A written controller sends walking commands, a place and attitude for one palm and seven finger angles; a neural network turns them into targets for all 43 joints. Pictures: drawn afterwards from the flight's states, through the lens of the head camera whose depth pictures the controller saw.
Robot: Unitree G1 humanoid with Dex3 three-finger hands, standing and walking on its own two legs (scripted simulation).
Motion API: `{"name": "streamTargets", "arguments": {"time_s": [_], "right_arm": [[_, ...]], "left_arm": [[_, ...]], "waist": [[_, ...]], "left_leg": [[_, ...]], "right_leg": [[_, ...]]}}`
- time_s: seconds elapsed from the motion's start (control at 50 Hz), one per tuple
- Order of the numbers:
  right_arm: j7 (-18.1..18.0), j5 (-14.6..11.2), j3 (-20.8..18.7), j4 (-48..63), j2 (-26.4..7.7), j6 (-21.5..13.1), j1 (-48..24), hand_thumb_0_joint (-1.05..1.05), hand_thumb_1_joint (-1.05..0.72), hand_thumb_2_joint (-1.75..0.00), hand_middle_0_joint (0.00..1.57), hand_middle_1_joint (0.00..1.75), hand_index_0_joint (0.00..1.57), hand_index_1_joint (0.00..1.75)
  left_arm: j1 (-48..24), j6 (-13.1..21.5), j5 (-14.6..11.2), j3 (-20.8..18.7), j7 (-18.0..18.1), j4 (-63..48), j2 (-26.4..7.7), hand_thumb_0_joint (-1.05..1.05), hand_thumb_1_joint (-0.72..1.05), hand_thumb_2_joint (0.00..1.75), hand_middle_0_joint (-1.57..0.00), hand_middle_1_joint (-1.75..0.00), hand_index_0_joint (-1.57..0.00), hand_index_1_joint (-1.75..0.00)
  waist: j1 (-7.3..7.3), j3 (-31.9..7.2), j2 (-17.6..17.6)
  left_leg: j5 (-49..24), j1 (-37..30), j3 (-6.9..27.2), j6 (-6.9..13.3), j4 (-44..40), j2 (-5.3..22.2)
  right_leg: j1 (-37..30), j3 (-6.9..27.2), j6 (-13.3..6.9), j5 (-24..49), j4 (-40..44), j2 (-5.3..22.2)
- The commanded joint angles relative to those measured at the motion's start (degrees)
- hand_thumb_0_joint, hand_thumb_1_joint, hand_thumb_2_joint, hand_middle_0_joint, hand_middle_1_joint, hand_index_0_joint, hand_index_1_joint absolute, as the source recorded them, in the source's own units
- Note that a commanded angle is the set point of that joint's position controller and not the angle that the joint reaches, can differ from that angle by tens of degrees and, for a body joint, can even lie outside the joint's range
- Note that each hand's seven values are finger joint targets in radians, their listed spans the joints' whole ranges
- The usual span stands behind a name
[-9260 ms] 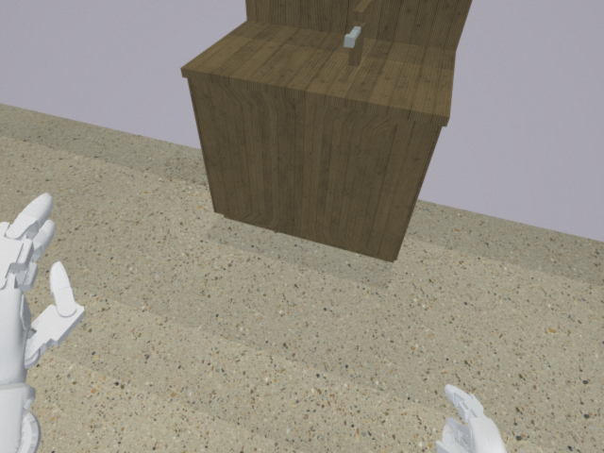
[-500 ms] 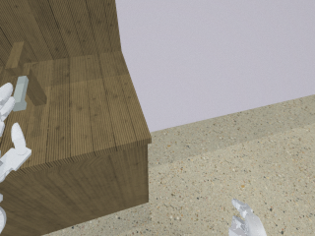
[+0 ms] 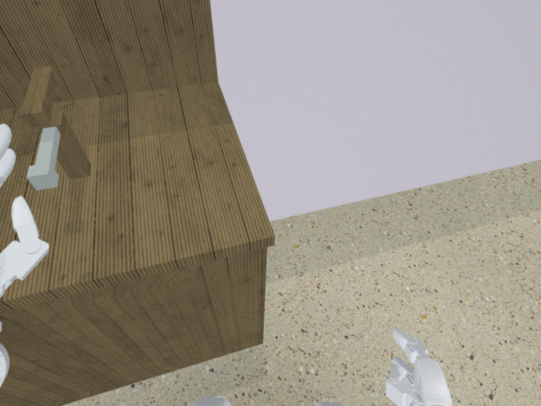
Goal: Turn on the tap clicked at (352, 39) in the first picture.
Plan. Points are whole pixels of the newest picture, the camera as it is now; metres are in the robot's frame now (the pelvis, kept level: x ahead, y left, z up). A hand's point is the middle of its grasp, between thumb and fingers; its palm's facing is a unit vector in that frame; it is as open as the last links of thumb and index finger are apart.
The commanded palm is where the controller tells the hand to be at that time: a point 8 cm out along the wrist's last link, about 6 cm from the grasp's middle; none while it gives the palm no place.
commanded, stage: shuffle to correct the standing spot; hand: left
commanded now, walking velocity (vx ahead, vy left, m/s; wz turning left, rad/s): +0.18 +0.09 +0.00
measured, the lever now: (43, 176) +0.39 +0.37 +0.11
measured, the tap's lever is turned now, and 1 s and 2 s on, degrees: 0 0 0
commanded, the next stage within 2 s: come to a stop and stand still in 0.10 s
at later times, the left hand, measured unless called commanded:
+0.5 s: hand (25, 181) +0.29 +0.29 +0.21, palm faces +0.40 -0.84 -0.38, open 7.4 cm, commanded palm +0.22 +0.33 +0.20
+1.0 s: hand (15, 163) +0.31 +0.30 +0.22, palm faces +0.39 -0.81 -0.45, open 7.4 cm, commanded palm +0.23 +0.34 +0.20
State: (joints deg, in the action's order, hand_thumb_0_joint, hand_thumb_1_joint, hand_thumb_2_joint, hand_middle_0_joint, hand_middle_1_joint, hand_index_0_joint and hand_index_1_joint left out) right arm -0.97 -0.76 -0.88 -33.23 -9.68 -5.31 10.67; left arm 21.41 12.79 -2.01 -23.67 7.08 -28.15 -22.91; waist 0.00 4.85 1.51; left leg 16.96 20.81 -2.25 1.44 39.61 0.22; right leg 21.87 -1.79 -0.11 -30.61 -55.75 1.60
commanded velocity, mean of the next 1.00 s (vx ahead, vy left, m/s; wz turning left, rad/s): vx -0.02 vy -0.03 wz -0.01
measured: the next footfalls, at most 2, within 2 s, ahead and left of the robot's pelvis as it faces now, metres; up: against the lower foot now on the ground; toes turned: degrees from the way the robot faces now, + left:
right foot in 0.06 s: +0.06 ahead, -0.09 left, +0.00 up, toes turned -4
left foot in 0.32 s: +0.11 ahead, +0.17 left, +0.00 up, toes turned +1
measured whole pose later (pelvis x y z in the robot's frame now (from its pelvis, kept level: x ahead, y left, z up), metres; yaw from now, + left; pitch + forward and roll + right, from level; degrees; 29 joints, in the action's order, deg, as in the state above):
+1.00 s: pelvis +0.07 +0.06 +0.02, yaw +0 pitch +0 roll -1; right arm -3.5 0.0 -0.2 -33.3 -11.8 -7.0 12.5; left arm 17.2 9.1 0.0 -20.8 5.8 -27.9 -26.5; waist 1.2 1.5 0.8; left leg 14.0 13.2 0.4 0.0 27.7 1.1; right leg 12.0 -4.0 -2.6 -10.8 -22.7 -2.8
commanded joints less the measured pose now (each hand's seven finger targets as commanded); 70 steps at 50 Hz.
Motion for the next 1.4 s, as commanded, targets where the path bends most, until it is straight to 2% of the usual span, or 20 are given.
{"name": "streamTargets", "arguments": {"time_s": [0.0, 0.04, 0.14, 0.26, 0.3, 0.32, 0.34, 0.46, 0.54, 0.58, 0.62, 0.7, 0.82, 0.92, 0.94, 0.96, 1.02, 1.2, 1.32, 1.38], "right_arm": [[-0.26, -0.25, -1.75, 7.84, -8.23, -3.70, -4.04, 0.00, -0.90, -0.90, 0.20, 0.30, 0.20, 0.30], [-0.20, 0.33, -2.22, 8.45, -8.06, -2.25, -3.75, 0.00, -0.90, -0.90, 0.20, 0.30, 0.20, 0.30], [-0.79, 0.26, -1.51, 5.35, -9.05, -1.94, -3.13, 0.00, -0.90, -0.90, 0.20, 0.30, 0.20, 0.30], [-2.32, 1.29, -0.93, 5.44, -6.55, -4.87, -4.57, 0.00, -0.90, -0.90, 0.20, 0.30, 0.20, 0.30], [-2.93, 0.60, -2.50, 6.97, -8.74, -5.51, -3.52, 0.00, -0.90, -0.90, 0.20, 0.30, 0.20, 0.30], [-2.85, 0.54, -2.81, 7.75, -9.25, -5.52, -4.20, 0.00, -0.90, -0.90, 0.20, 0.30, 0.20, 0.30], [-2.23, 0.86, -3.05, 7.70, -8.80, -5.44, -3.68, 0.00, -0.90, -0.90, 0.20, 0.30, 0.20, 0.30], [0.22, 0.90, -2.34, 8.63, -7.96, -5.47, -3.82, 0.00, -0.90, -0.90, 0.20, 0.30, 0.20, 0.30], [-0.35, 0.50, -1.21, 8.91, -7.65, -3.62, -3.32, 0.00, -0.90, -0.90, 0.20, 0.30, 0.20, 0.30], [-0.67, 0.06, -1.12, 8.47, -6.95, -3.24, -2.39, 0.00, -0.90, -0.90, 0.20, 0.30, 0.20, 0.30], [-1.20, -0.19, -0.65, 7.55, -6.93, -2.66, -3.63, 0.00, -0.90, -0.90, 0.20, 0.30, 0.20, 0.30], [-2.74, 0.24, 0.36, 5.95, -7.92, -2.81, -4.59, 0.00, -0.90, -0.90, 0.20, 0.30, 0.20, 0.30], [-3.69, 0.42, 0.12, 7.33, -8.31, -3.44, -6.92, 0.00, -0.90, -0.90, 0.20, 0.30, 0.20, 0.30], [-3.02, 0.49, -0.61, 7.94, -8.36, -2.87, -4.99, 0.00, -0.90, -0.90, 0.20, 0.30, 0.20, 0.30], [-2.59, 2.44, -1.54, 7.67, -10.16, -5.37, 4.62, 0.00, -0.90, -0.90, 0.20, 0.30, 0.20, 0.30], [-2.41, 0.68, 0.67, 4.52, -4.19, -5.28, -0.24, 0.00, -0.90, -0.90, 0.20, 0.30, 0.20, 0.30], [-0.82, -0.89, -2.40, 7.58, -9.11, -4.83, -0.76, 0.00, -0.90, -0.90, 0.20, 0.30, 0.20, 0.30], [-1.39, -0.25, -1.32, 10.83, -9.29, -5.35, -4.35, 0.00, -0.90, -0.90, 0.20, 0.30, 0.20, 0.30], [-2.36, 0.41, -0.58, 9.20, -8.75, -7.48, -4.72, 0.00, -0.90, -0.90, 0.20, 0.30, 0.20, 0.30], [-1.60, 0.57, -0.49, 8.71, -8.63, -9.07, -3.83, 0.00, -0.90, -0.90, 0.20, 0.30, 0.20, 0.30]], "left_arm": [[3.12, 3.97, -0.31, -6.05, 1.00, -10.33, -8.59, 0.00, 0.90, 0.90, -0.20, -0.30, -0.20, -0.30], [3.56, 2.62, -0.37, -6.07, 0.54, -7.07, -9.51, 0.00, 0.90, 0.90, -0.20, -0.30, -0.20, -0.30], [0.66, 3.30, -0.11, -5.12, 0.34, -2.15, -7.90, 0.00, 0.90, 0.90, -0.20, -0.30, -0.20, -0.30], [-7.05, 3.92, 0.41, -1.13, 1.67, -10.22, -6.50, 0.00, 0.90, 0.90, -0.20, -0.30, -0.20, -0.30], [-8.50, 3.73, -0.09, -1.30, 2.22, -17.96, -7.47, 0.00, 0.90, 0.90, -0.20, -0.30, -0.20, -0.30], [-8.43, 3.81, -0.06, -1.90, 2.55, -19.83, -8.68, 0.00, 0.90, 0.90, -0.20, -0.30, -0.20, -0.30], [-8.36, 4.19, 0.60, -2.45, 2.68, -19.46, -9.21, 0.00, 0.90, 0.90, -0.20, -0.30, -0.20, -0.30], [3.97, 2.12, -0.72, -6.41, 2.12, -19.31, -9.46, 0.00, 0.90, 0.90, -0.20, -0.30, -0.20, -0.30], [7.20, -0.31, -1.24, -7.33, 1.37, -9.51, -9.20, 0.00, 0.90, 0.90, -0.20, -0.30, -0.20, -0.30], [5.98, -2.11, -2.28, -4.28, 0.95, -5.80, -6.26, 0.00, 0.90, 0.90, -0.20, -0.30, -0.20, -0.30], [4.22, -3.31, -2.28, -2.66, 1.35, -4.17, -5.91, 0.00, 0.90, 0.90, -0.20, -0.30, -0.20, -0.30], [-4.97, -2.98, -1.24, 0.47, 2.04, -5.59, -5.52, 0.00, 0.90, 0.90, -0.20, -0.30, -0.20, -0.30], [-8.27, -1.65, -0.28, -1.10, 3.13, -19.52, -10.19, 0.00, 0.90, 0.90, -0.20, -0.30, -0.20, -0.30], [6.14, -1.43, -1.34, -4.08, 3.26, -13.19, -8.82, 0.00, 0.90, 0.90, -0.20, -0.30, -0.20, -0.30], [-58.33, 4.89, 8.10, -34.62, 1.90, -29.72, -52.80, 0.00, 0.90, 0.90, -0.20, -0.30, -0.20, -0.30], [-25.32, 2.80, 1.91, -14.26, -0.84, 9.31, -19.63, 0.00, 0.90, 0.90, -0.20, -0.30, -0.20, -0.30], [4.22, 2.79, -3.18, -1.96, -2.10, 12.07, -3.25, 0.00, 0.90, 0.90, -0.20, -0.30, -0.20, -0.30], [-3.34, 2.82, -1.15, -3.04, -0.22, -7.10, -10.46, 0.00, 0.90, 0.90, -0.20, -0.30, -0.20, -0.30], [-17.52, 4.44, 0.62, -3.13, 0.66, -15.54, -11.92, 0.00, 0.90, 0.90, -0.20, -0.30, -0.20, -0.30], [-14.47, 5.31, 0.96, -0.79, 0.51, -14.02, -8.11, 0.00, 0.90, 0.90, -0.20, -0.30, -0.20, -0.30]], "waist": [[2.13, -10.73, -8.38], [1.73, -6.54, 16.72], [0.30, -3.56, 7.93], [1.00, -11.69, 3.77], [0.22, -17.55, -8.29], [0.59, -18.17, -17.04], [1.00, -17.22, -14.61], [0.62, -14.29, -18.61], [0.27, -10.35, -4.89], [-0.12, -8.93, 7.59], [-0.24, -7.05, 9.00], [-0.13, -10.41, 2.38], [0.84, -15.53, -12.33], [1.14, -14.99, -7.78], [1.31, -1.23, -0.88], [1.09, -14.50, 1.90], [1.85, -14.93, -9.39], [1.80, -7.57, 8.33], [1.20, -7.53, -12.78], [1.75, -9.32, -14.94]], "left_leg": [[12.53, 11.75, 4.56, 4.31, -8.16, 5.94], [12.48, 22.77, -0.54, -0.75, 23.59, -2.56], [2.03, 21.01, 4.50, -2.27, 26.08, 4.47], [-11.77, -10.13, -6.42, -0.80, -10.85, -1.89], [-31.12, -25.97, 5.63, 2.65, -12.98, 6.54], [-42.87, -28.49, 16.15, 7.06, -15.47, 15.79], [-40.33, -25.31, 19.24, 9.05, -18.28, 17.94], [-36.10, -13.92, 7.35, 3.11, -15.15, 13.82], [-8.37, 0.67, 2.30, -0.58, -12.37, 8.95], [2.07, -2.76, 0.14, -2.72, -4.78, 1.85], [1.87, -4.45, 1.89, -2.58, -1.40, 1.38], [-8.26, -10.41, 3.82, -1.15, -14.31, 2.51], [-25.74, -12.27, 5.95, -0.78, -16.41, 4.73], [-21.20, -7.72, 5.17, -1.71, -16.43, 3.60], [-19.37, 1.94, 0.74, -0.21, -8.79, 3.20], [-18.42, -6.36, 1.92, 0.30, -11.33, 0.03], [-17.19, -9.17, 3.07, -0.88, -15.08, 2.67], [0.92, -6.17, 5.61, 0.62, -17.91, 2.54], [10.85, -2.05, 8.01, 2.04, -22.51, 4.28], [10.03, 0.59, 9.29, 1.97, -24.57, 5.05]], "right_leg": [[-20.91, -0.38, -1.31, 7.44, 25.65, 0.65], [-17.13, 37.67, -10.32, -8.04, 45.78, 21.63], [-14.68, 17.09, -9.87, 22.26, 38.41, 16.78], [-12.85, 0.57, -3.88, 38.02, 27.14, 6.72], [-4.69, -1.86, 0.89, 30.86, 11.85, 1.34], [1.85, -0.91, 1.39, 6.06, 2.92, -1.11], [3.20, 2.70, 0.84, -2.92, -1.93, -2.34], [-7.98, -0.97, -0.04, 10.21, 21.55, -1.99], [-18.03, 4.46, -0.67, 25.79, 34.65, 0.86], [-8.09, 15.44, -4.43, 20.34, 41.48, 7.33], [-4.13, 18.32, -6.78, 19.11, 44.28, 10.34], [-8.08, 6.58, -1.95, 19.30, 37.98, 3.59], [-17.59, 2.58, -0.20, 34.72, 32.42, 0.55], [-21.39, 3.11, -1.29, 35.68, 34.39, 1.31], [-10.01, 5.85, 4.73, 37.53, 38.85, 2.95], [-13.57, 6.66, -2.90, 37.00, 35.33, 6.53], [-18.00, 7.06, -2.10, 36.55, 32.91, 5.01], [-8.45, 7.21, -0.60, 6.87, 40.28, 3.15], [-13.50, 6.34, -0.99, 9.44, 35.45, 1.10], [-19.65, 4.04, -1.02, 16.21, 31.04, -0.13]]}}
